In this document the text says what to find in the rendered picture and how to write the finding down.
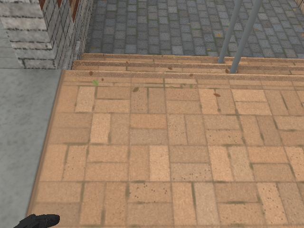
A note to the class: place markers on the robot left hand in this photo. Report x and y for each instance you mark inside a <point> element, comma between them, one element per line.
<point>41,221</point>

